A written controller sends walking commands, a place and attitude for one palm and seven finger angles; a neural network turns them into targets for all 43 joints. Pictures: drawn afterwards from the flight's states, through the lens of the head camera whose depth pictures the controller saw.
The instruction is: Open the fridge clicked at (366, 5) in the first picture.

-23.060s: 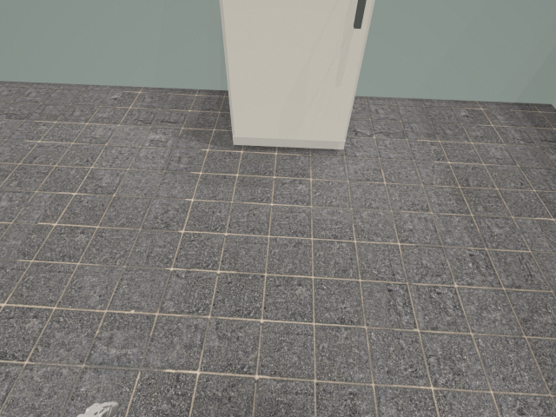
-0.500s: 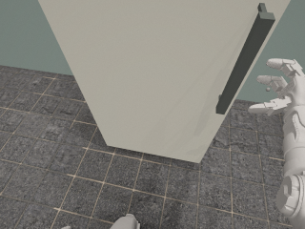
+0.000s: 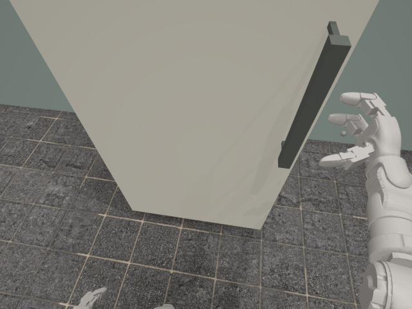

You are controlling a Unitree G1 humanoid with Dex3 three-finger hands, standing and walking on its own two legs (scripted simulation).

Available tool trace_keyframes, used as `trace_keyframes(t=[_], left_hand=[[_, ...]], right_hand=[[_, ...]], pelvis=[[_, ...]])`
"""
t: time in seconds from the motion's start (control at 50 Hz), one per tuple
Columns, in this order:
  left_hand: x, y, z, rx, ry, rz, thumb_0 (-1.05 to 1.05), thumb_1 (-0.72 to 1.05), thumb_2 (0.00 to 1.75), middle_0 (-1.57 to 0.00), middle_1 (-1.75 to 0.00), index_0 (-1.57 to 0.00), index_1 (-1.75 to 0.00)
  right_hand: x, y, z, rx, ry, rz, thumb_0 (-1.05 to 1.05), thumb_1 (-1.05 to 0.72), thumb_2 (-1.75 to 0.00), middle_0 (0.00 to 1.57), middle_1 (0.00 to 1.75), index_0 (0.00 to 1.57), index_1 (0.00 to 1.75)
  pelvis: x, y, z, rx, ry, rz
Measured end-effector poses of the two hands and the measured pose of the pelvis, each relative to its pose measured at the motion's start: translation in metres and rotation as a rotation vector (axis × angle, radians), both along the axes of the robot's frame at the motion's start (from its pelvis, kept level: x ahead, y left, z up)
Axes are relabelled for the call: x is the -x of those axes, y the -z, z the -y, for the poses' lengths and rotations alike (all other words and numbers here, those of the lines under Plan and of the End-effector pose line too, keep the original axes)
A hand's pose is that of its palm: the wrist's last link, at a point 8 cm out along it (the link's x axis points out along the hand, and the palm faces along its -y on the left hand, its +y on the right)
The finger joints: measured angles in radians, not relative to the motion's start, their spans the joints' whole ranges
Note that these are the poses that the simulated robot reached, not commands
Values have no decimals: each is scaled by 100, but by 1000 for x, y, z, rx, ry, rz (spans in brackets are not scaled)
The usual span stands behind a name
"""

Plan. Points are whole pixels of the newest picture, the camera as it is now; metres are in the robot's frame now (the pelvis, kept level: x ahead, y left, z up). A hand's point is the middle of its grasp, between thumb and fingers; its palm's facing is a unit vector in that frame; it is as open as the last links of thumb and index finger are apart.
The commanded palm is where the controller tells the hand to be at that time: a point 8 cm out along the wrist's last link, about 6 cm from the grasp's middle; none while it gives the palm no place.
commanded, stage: move the hooked fingers beside the handle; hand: right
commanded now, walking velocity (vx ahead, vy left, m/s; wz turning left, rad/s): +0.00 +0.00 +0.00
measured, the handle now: (303, 109) +0.49 -0.14 +0.12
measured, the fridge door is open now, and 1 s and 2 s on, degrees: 0 0 0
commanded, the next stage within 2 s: feel for the door with the fingertips in 0.20 s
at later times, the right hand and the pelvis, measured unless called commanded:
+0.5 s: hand (329, 134) +0.42 -0.18 +0.12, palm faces +0.02 +1.00 +0.00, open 14.0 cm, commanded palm +0.39 -0.22 +0.12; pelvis +0.01 +0.00 +0.00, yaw -1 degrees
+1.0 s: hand (316, 126) +0.44 -0.16 +0.13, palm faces +0.04 +1.00 -0.02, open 14.0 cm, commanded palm +0.41 -0.21 +0.12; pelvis -0.02 +0.01 +0.00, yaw +0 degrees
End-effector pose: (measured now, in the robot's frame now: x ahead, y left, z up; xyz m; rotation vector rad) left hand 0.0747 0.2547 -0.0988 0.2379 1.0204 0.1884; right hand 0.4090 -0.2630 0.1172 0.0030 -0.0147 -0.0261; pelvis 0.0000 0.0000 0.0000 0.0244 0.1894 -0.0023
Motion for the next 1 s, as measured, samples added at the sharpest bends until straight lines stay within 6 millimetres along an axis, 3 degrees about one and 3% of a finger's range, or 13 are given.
trace_keyframes(t=[0.14, 0.28, 0.4, 0.72, 1.0], left_hand=[[-28, -2, 9, 22, 32, 42, 1, 91, 90, -20, -30, -21, -30], [-34, -2, 11, 34, 35, 50, 1, 91, 90, -20, -30, -21, -30], [-25, 0, 9, 39, 29, 26, 1, 91, 90, -20, -30, -21, -30], [-2, 1, -2, 26, 13, 30, 1, 91, 90, -20, -30, -21, -30], [35, 8, -13, 18, -21, -32, 1, 91, 90, -20, -30, -21, -30]], right_hand=[[-1, -1, -12, 0, -5, -2, -2, 50, -29, 30, 120, 30, 120], [-1, -1, -16, 14, 10, -4, -2, 50, -30, 30, 120, 30, 120], [4, -6, -19, 15, 6, 5, -2, 50, -30, 30, 120, 30, 120], [10, -6, -53, 11, 3, 1, -2, 50, -29, 30, 120, 30, 120], [-5, -9, -53, 19, 16, -2, -2, 50, -30, 30, 120, 30, 120]], pelvis=[[-8, -1, 2, -1, 7, 9], [-10, -3, 0, 2, 3, 17], [-9, -4, -1, 3, 6, 27], [8, -4, -8, 15, 5, 56], [20, -1, -13, 21, -4, 35]])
